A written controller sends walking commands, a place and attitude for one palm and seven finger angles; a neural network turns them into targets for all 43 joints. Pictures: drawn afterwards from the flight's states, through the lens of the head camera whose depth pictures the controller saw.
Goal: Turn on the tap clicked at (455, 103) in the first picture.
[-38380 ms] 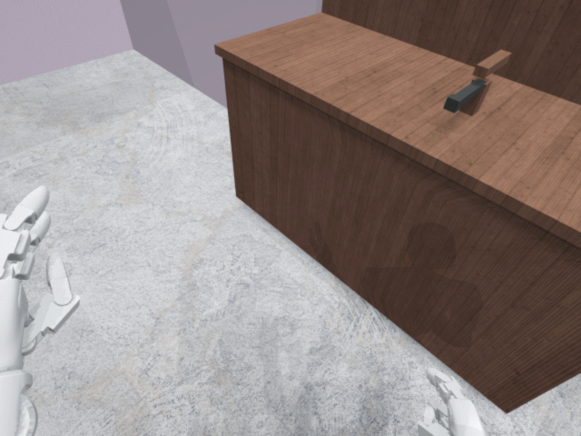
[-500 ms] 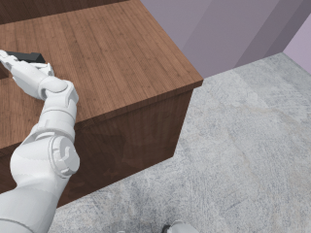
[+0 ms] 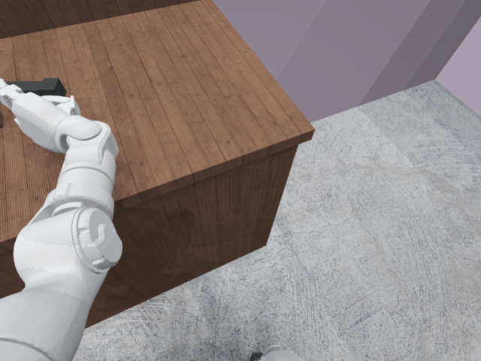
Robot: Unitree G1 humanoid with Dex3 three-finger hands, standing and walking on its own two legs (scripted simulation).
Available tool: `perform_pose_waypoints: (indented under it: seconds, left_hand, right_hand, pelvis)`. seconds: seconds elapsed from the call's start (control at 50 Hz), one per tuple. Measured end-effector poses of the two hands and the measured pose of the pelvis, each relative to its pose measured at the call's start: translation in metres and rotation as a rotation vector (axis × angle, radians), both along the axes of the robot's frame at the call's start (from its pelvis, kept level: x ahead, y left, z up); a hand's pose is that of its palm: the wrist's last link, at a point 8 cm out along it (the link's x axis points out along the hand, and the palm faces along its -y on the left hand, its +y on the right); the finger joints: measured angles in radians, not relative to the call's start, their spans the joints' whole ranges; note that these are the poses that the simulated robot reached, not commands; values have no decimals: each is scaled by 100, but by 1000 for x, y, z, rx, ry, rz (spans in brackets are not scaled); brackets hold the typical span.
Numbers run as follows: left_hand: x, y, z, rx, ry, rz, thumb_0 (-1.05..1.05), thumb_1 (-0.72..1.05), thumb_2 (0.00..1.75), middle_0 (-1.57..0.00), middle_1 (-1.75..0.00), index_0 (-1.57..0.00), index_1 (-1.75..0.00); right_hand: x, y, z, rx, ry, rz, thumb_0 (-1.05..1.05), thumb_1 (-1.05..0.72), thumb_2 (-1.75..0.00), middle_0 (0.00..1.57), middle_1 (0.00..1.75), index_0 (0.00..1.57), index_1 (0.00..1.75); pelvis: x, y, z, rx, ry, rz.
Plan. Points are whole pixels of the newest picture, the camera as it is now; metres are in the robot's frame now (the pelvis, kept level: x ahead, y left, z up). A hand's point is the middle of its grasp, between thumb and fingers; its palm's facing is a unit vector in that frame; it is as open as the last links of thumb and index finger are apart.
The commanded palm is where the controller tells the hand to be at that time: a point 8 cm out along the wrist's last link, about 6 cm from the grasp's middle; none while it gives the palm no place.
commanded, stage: push the lever round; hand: left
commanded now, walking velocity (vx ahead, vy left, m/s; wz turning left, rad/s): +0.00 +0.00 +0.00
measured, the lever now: (53, 90) +0.55 +0.27 +0.12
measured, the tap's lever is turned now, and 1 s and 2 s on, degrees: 68 79 79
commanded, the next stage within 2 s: lift the hand up off the lever in 0.16 s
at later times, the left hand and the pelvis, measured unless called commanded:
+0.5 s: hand (77, 90) +0.55 +0.23 +0.12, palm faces +0.82 -0.56 -0.11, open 7.7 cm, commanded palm +0.49 +0.24 +0.13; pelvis +0.00 +0.00 +0.00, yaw -1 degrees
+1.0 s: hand (68, 88) +0.54 +0.23 +0.13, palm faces +0.82 -0.56 -0.13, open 7.8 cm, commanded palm +0.49 +0.24 +0.15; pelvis +0.01 +0.00 +0.00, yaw +0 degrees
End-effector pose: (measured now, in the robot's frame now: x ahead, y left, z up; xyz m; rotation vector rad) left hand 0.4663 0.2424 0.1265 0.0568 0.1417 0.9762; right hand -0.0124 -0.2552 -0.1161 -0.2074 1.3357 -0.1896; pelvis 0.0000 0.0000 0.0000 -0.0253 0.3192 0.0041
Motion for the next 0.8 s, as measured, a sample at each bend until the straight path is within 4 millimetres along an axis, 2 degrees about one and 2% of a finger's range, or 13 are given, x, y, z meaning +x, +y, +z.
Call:
perform_pose_waypoints:
  seconds: [0.2,0.36,0.54,0.64,0.8]
  left_hand:
    - [13,-1,1,6,22,-4,0,91,92,-15,-15,-15,-15]
    - [27,-1,1,11,22,-7,1,92,92,-15,-15,-15,-15]
    - [26,-3,6,-8,-3,-6,2,92,91,-15,-15,-15,-15]
    - [23,-3,13,0,7,-13,2,91,91,-15,-15,-15,-15]
    - [19,4,16,-10,29,5,2,90,90,-16,-16,-15,-15]
  right_hand:
    - [1,-2,0,-10,12,12,0,-91,-90,21,30,20,30]
    - [-16,0,1,-5,60,-4,0,-91,-90,21,30,20,30]
    - [-31,6,4,21,97,-36,0,-91,-90,21,30,20,30]
    - [-25,7,4,26,77,-39,0,-91,-90,21,30,20,30]
    - [-2,4,5,10,14,-14,0,-91,-90,21,30,20,30]
  pelvis:
    - [-1,-1,-3,-2,24,8]
    - [-1,0,-4,-4,53,2]
    - [6,0,0,-7,36,-7]
    - [10,1,3,-8,16,-5]
    - [9,2,4,-7,4,0]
